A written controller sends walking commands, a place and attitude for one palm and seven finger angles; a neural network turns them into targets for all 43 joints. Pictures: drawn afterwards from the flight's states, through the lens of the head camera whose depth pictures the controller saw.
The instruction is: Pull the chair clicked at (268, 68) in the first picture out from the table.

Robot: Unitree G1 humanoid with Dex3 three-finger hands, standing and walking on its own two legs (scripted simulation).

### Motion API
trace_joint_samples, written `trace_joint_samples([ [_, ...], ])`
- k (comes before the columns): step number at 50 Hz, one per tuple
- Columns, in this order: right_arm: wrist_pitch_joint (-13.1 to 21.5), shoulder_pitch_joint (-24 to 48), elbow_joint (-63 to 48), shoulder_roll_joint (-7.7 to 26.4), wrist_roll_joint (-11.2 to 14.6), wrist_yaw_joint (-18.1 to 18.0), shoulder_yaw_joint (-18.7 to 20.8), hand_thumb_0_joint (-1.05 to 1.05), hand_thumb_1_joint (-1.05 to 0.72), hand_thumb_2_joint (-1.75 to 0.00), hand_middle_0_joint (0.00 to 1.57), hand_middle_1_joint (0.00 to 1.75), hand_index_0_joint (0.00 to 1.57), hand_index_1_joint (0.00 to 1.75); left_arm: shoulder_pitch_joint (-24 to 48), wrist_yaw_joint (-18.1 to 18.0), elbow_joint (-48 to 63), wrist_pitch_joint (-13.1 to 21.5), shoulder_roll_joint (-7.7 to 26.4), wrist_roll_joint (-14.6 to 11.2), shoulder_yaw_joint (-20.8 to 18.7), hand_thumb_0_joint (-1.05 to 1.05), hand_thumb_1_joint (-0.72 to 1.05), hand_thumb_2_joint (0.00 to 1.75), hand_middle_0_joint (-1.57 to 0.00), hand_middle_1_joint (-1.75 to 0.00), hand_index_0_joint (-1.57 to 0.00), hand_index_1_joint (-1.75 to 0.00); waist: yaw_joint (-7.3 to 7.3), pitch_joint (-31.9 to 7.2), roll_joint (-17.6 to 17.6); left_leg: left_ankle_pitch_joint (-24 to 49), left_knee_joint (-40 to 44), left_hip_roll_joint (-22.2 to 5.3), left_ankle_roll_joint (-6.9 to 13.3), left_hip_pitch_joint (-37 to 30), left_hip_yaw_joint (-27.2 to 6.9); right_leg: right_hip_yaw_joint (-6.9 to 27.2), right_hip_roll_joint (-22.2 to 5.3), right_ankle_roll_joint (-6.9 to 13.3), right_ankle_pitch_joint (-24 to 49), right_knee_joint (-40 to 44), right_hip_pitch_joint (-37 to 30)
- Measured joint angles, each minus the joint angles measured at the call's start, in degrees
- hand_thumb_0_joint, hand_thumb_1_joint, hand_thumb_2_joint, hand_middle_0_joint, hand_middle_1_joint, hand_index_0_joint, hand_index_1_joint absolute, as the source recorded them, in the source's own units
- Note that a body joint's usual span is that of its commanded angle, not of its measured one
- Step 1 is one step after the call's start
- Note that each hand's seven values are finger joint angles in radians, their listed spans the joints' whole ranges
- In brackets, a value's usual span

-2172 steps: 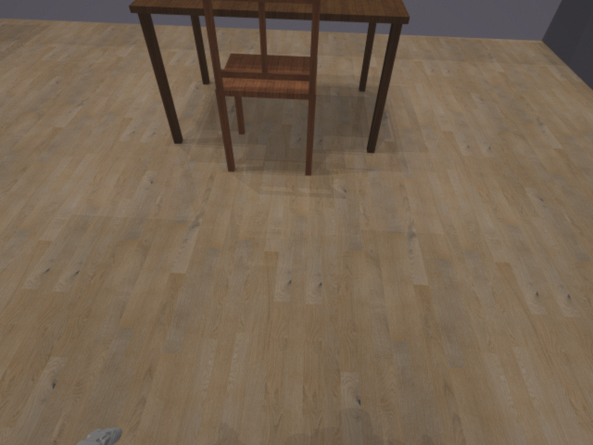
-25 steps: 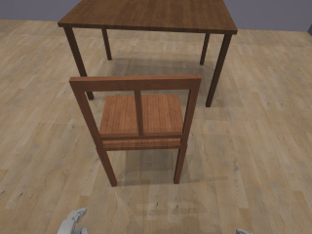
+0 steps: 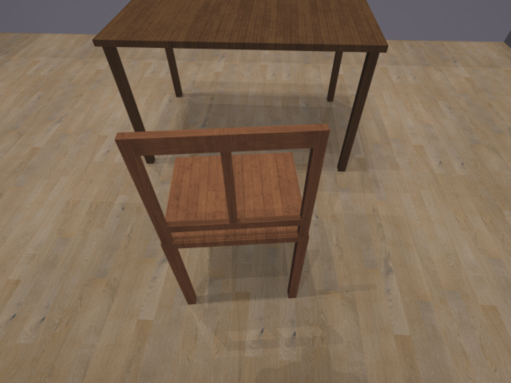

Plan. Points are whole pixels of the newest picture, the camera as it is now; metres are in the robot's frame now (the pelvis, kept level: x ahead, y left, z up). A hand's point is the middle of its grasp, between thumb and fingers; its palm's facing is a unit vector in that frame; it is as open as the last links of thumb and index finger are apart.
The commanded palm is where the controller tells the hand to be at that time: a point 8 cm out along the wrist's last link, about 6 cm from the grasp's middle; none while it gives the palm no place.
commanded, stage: let the arm hang, fingers relaxed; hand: left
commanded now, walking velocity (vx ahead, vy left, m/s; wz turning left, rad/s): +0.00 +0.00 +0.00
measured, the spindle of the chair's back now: (230, 189) +0.56 +0.10 -0.10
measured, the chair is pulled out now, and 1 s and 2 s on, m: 0.56 0.56 0.56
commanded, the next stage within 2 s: look to check the result in 0.40 s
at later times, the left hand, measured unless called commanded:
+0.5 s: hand out of the picture +0.00 +0.16 -0.18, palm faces +0.01 -0.99 -0.17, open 7.3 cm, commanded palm none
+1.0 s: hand out of the picture +0.01 +0.16 -0.18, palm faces +0.02 -0.99 -0.17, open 7.3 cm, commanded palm none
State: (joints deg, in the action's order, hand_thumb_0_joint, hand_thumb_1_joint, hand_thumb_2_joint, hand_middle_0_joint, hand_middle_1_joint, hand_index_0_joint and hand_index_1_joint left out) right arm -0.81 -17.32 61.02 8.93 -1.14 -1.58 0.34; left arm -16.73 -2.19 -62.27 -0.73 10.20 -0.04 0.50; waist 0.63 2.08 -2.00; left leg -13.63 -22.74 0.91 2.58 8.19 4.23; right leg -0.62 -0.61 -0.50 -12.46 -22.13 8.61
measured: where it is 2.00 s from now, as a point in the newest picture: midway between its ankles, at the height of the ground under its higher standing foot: outside the picture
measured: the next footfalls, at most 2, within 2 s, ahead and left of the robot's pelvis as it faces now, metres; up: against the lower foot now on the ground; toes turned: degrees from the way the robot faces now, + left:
none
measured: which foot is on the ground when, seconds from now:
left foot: down 0.00-1.00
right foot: down 0.00-1.00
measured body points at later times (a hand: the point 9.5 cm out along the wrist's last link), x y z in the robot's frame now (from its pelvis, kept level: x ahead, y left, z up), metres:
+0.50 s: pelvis +0.01 +0.01 +0.00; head +0.02 +0.00 +0.45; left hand +0.00 +0.21 -0.16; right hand -0.02 -0.20 -0.16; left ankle -0.01 +0.09 -0.74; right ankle -0.01 -0.13 -0.74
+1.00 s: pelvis +0.02 +0.01 +0.00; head +0.03 +0.00 +0.45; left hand +0.01 +0.21 -0.16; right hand -0.01 -0.20 -0.16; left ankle -0.01 +0.09 -0.74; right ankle -0.01 -0.13 -0.74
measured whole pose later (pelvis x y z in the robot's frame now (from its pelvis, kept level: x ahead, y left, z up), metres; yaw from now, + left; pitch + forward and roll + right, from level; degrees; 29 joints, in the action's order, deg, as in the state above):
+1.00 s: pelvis +0.02 +0.01 +0.00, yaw -1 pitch -1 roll +0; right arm 0.9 -18.4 64.8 6.2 -0.9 -3.0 0.7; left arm -17.5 -2.8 -65.3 -0.1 6.3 0.1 0.3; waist 0.7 2.1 -0.3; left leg -15.4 -21.9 1.5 3.0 5.7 5.3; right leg 0.6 -1.2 -1.1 -14.7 -23.0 7.3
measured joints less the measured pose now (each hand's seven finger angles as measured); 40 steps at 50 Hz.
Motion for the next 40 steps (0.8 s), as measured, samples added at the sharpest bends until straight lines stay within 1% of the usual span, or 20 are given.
trace_joint_samples([
  [9, 0.79, -0.67, 2.04, -1.13, 0.06, -0.42, -0.13, 0.00, -0.91, -0.90, 0.20, 0.30, 0.20, 0.30, 0.01, -0.20, -1.85, 0.27, -2.66, 0.14, 0.53, 0.01, 0.91, 0.90, -0.20, -0.30, -0.20, -0.30, -0.05, -0.45, 1.29, -0.02, 0.82, 0.22, 0.19, -1.12, 0.69, 0.72, -0.17, -0.21, -0.22, -0.05, -0.49],
  [14, 1.06, -1.02, 2.58, -1.66, 0.08, -0.70, -0.04, 0.00, -0.91, -0.90, 0.20, 0.30, 0.20, 0.30, -0.22, -0.15, -2.61, 0.27, -2.99, 0.11, 0.35, 0.02, 0.92, 0.90, -0.20, -0.30, -0.20, -0.30, 0.04, -0.44, 1.74, -0.18, 0.94, 0.32, 0.26, -1.39, 0.90, 0.95, -0.26, -0.28, -0.50, -0.28, -0.53],
  [27, 1.36, -1.59, 3.50, -2.55, 0.16, -1.07, 0.12, 0.00, -0.91, -0.90, 0.20, 0.30, 0.20, 0.30, -0.64, -0.37, -3.06, 0.57, -3.71, 0.08, 0.12, 0.01, 0.91, 0.90, -0.20, -0.30, -0.20, -0.30, 0.11, -0.17, 1.49, -0.72, 0.98, 0.55, 0.45, -1.72, 1.08, 1.16, -0.47, -0.51, -1.13, -0.55, -0.66],
  [40, 1.57, -1.31, 3.74, -2.82, 0.21, -1.26, 0.26, 0.00, -0.91, -0.90, 0.20, 0.30, 0.20, 0.30, -0.71, -0.57, -3.08, 0.61, -3.86, 0.10, -0.06, 0.01, 0.91, 0.90, -0.20, -0.30, -0.20, -0.30, 0.10, -0.08, 1.53, -1.37, 0.86, 0.61, 0.47, -2.12, 1.13, 1.25, -0.52, -0.58, -1.85, -0.83, -0.98],
])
